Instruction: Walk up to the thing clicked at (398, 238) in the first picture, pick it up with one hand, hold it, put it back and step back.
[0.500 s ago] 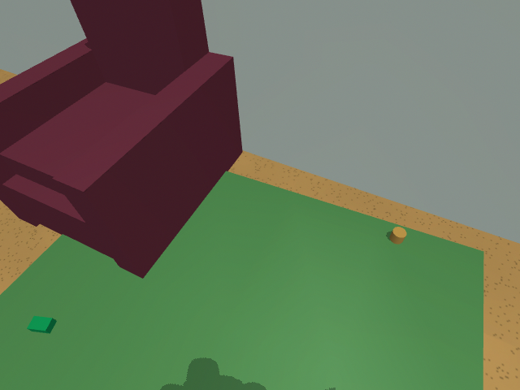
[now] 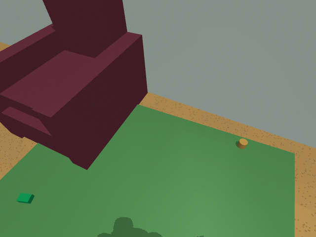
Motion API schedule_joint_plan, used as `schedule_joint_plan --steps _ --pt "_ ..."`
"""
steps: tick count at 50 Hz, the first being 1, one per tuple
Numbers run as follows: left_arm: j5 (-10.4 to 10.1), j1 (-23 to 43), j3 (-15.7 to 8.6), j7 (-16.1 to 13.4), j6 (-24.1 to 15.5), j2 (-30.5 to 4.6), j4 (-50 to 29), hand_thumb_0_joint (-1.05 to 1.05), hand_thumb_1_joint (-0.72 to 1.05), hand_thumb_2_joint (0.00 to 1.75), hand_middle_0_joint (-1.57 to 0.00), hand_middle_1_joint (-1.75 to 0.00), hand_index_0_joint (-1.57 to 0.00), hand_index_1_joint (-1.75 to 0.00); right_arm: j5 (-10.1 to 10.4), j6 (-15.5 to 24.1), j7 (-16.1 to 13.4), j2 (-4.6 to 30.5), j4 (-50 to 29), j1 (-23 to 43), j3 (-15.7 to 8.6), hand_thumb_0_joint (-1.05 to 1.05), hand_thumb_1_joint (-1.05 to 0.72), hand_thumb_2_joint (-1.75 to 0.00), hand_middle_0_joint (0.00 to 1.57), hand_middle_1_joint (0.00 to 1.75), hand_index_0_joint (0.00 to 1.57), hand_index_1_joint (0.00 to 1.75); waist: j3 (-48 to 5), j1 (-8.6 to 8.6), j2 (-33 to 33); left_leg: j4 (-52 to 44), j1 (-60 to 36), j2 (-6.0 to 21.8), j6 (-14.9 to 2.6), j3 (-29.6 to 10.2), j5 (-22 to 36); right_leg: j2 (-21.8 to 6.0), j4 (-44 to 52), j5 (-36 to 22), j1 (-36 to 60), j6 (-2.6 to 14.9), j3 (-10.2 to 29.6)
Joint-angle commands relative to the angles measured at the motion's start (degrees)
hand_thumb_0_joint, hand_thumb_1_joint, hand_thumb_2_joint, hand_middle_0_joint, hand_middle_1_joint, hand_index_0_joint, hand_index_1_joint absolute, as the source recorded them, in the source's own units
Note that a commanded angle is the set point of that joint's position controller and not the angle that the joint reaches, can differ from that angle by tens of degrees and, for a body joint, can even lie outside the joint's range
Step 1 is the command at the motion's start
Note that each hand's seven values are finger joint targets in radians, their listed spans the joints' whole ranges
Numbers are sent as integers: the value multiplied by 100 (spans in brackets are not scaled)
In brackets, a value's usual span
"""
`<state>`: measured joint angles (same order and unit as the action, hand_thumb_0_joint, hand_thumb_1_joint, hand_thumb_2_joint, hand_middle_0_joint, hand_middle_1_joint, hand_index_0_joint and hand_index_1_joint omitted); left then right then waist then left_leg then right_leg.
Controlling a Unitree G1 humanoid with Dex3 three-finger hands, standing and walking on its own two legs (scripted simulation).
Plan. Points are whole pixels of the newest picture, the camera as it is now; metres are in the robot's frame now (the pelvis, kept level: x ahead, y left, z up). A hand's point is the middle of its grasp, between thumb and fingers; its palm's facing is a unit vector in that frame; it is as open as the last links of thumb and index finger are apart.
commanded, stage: stand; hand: left
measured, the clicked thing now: (242, 143) +0.86 -0.58 -0.76
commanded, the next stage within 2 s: walk up in 0.62 s
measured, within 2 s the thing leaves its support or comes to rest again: neither
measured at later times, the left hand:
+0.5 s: hand out of the picture +0.08 +0.25 -0.16, palm faces -0.03 -0.94 -0.33, open 7.4 cm
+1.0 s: hand (111, 222) +0.21 +0.17 -0.16, palm faces -0.29 -0.87 -0.39, open 7.4 cm
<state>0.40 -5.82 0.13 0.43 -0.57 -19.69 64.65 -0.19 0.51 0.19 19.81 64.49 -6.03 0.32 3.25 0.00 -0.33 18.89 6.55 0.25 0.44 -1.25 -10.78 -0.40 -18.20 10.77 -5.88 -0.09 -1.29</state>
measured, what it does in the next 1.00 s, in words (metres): steps on the spot, turning right: right foot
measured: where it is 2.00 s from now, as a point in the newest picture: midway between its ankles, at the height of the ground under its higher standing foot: (225, 223)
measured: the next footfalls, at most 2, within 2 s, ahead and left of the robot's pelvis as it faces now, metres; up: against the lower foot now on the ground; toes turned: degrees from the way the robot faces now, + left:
right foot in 0.94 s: +0.10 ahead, -0.26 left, +0.00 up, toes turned -22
left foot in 1.24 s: +0.26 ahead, -0.07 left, +0.00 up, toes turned -23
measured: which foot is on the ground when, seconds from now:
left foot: down 0.00-0.96, up 0.98-1.00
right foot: down 0.00-0.66, up 0.68-0.92, down 0.94-1.00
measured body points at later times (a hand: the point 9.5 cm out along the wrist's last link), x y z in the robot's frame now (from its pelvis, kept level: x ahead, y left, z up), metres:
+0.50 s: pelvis +0.01 +0.00 +0.00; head +0.02 +0.00 +0.45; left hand +0.08 +0.30 -0.13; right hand +0.08 -0.29 -0.13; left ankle -0.01 +0.12 -0.75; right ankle -0.01 -0.12 -0.75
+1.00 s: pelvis +0.05 -0.09 -0.04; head +0.07 -0.11 +0.41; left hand +0.22 +0.22 -0.13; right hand +0.02 -0.46 -0.15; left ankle +0.00 +0.11 -0.73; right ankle +0.07 -0.24 -0.75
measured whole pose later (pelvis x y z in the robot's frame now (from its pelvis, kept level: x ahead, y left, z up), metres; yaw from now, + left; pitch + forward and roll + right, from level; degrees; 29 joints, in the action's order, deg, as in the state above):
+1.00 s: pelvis +0.05 -0.09 -0.04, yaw -17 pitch -2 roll +0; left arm 2.0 -12.6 -6.5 7.7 1.3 -25.1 50.2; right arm -1.7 1.2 0.0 28.4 53.0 -11.8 -6.7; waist 5.7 0.4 -2.8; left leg 49.2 9.6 11.8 0.3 6.7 -29.7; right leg -4.3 -42.5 16.6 -23.1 -1.1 -2.7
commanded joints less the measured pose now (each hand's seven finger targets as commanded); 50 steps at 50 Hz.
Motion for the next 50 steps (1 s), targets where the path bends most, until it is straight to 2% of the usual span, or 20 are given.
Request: schedule_joint_plan --steps 1,4,12,29,30,31,32,33,34,35,37,38,41,43,45,46,47,48,49,50 --pt "3 208 -245 -109 -144 -1223 -353 0 90 90 -20 -30 -20 -30 -20 138 -81 1194 -348 173 -228 0 -90 -90 20 30 20 30 -598 -2 24 -241 -61 674 -172 -477 1052 -732 207 -972 200 165 531" --pt "0 212 -242 -101 -128 -1208 -354 0 90 90 -20 -30 -20 -30 -21 166 -91 1196 -343 157 -208 0 -90 -90 20 30 20 30 -595 9 -46 -257 -39 693 -166 -476 1315 -740 154 -1149 305 154 526" --pt "3 191 -230 -99 -117 -1188 -342 0 90 90 -20 -30 -20 -30 -21 136 -90 1191 -337 188 -211 0 -90 -90 20 30 20 30 -419 15 -1 -314 -11 664 -146 -492 902 -714 265 -734 104 143 519" --pt "10 130 -233 -106 -116 -1189 -352 0 90 90 -20 -30 -20 -30 -12 153 -94 1216 -363 186 -229 0 -90 -90 20 30 20 30 -587 35 43 -255 -180 696 -182 -490 1368 -751 191 -1156 274 150 489" --pt "11 145 -236 -111 -113 -1189 -360 0 90 90 -20 -30 -20 -30 -14 148 -94 1220 -365 200 -229 0 -90 -90 20 30 20 30 -534 26 12 -266 -152 675 -184 -476 1288 -742 226 -1106 221 139 498" --pt "234 9 -761 202 68 -1688 -1165 0 90 90 -20 -30 -20 -30 -60 279 -124 1871 -879 -274 -714 0 -90 -90 20 30 20 30 -652 -223 365 559 -1564 615 -404 -153 -76 -256 -676 -230 -1507 359 898" --pt "243 480 -686 326 158 -1386 -1331 0 90 90 -20 -30 -20 -30 -73 304 -165 1967 -733 -894 -816 0 -90 -90 20 30 20 30 -390 -540 -225 17 -2291 1295 -672 -779 -1117 -74 -1335 822 -3046 195 535" --pt "337 958 -712 403 223 -1249 -1579 0 90 90 -20 -30 -20 -30 -63 317 -216 2195 -788 -1209 -913 0 -90 -90 20 30 20 30 -147 -771 -804 -797 -1673 2476 -1095 -1785 -1238 -118 -2723 1714 -3410 34 478" --pt "381 838 -776 443 280 -1349 -1651 0 90 90 -20 -30 -20 -30 -56 347 -226 2232 -1011 -826 -937 0 -90 -90 20 30 20 30 -28 -541 -410 -908 -846 3032 -1378 -1905 -871 -564 -3413 1705 -3204 -56 695" --pt "228 475 -750 495 316 -1431 -1671 0 90 90 -20 -30 -20 -30 -111 397 -220 2265 -1220 -449 -998 0 -90 -90 20 30 20 30 4 -284 -299 -884 -427 3017 -1370 -1545 -885 -847 -3756 1457 -2863 42 919" --pt "196 -45 -761 628 323 -1375 -1657 0 90 90 -20 -30 -20 -30 -184 444 -215 1993 -1442 -88 -955 0 -90 -90 20 30 20 30 -132 25 -424 -794 -461 2438 -1234 -649 -839 -932 -3477 1095 -2672 -17 820" --pt "182 -106 -803 709 328 -1369 -1719 0 90 90 -20 -30 -20 -30 -229 447 -205 2027 -1536 1 -988 0 -90 -90 20 30 20 30 8 63 -651 -757 -284 2314 -1208 -352 -869 -953 -3260 1028 -2528 -59 666" --pt "185 39 -775 831 294 -1280 -1914 0 90 90 -20 -30 -20 -30 -233 470 -128 2067 -1634 -106 -1032 0 -90 -90 20 30 20 30 224 -84 -811 -473 124 1923 -1011 466 -787 -868 -2469 698 -2116 -81 213" --pt "184 -110 -796 831 231 -1304 -1894 0 90 90 -20 -30 -20 -30 -239 437 -75 2049 -1690 -57 -1029 0 -90 -90 20 30 20 30 76 -42 -717 -69 408 1717 -883 856 -698 -630 -2113 508 -1535 -32 -194" --pt "192 -510 -849 791 181 -1393 -1813 0 90 90 -20 -30 -20 -30 -223 383 -59 2070 -1741 -20 -1027 0 -90 -90 20 30 20 30 -163 133 -679 558 696 1651 -809 1057 -903 -399 -2102 464 -899 63 -584" --pt "204 -796 -886 753 140 -1476 -1763 0 90 90 -20 -30 -20 -30 -211 345 -50 2037 -1772 -26 -987 0 -90 -90 20 30 20 30 -249 271 -405 1218 866 1454 -760 1247 -993 -217 -1781 422 -537 123 -772" --pt "205 -1392 -988 688 79 -1698 -1588 0 90 90 -20 -30 -20 -30 -220 303 -53 1859 -1812 -90 -917 0 -90 -90 20 30 20 30 -498 569 375 2574 1278 1096 -628 1428 -758 27 -1570 663 182 241 -621" --pt "191 -2146 -1167 566 23 -2199 -1523 0 90 90 -20 -30 -20 -30 -165 280 -33 1449 -1988 -150 -753 0 -90 -90 20 30 20 30 -577 969 1827 4501 2280 461 -325 1548 -1233 -599 -419 1851 815 698 993" --pt "96 -2248 -1237 531 2 -2763 -1648 0 90 90 -20 -30 -20 -30 -26 306 5 1394 -2309 65 -680 0 -90 -90 20 30 20 30 -459 890 2713 5168 3577 -203 -71 802 -2653 -1753 744 1894 860 1483 4115" --pt "38 -1786 -1248 484 29 -2740 -1828 0 90 90 -20 -30 -20 -30 -64 320 12 1722 -2242 160 -749 0 -90 -90 20 30 20 30 -258 699 1561 5246 3314 377 -23 101 -2390 -2116 762 2522 265 1786 4359"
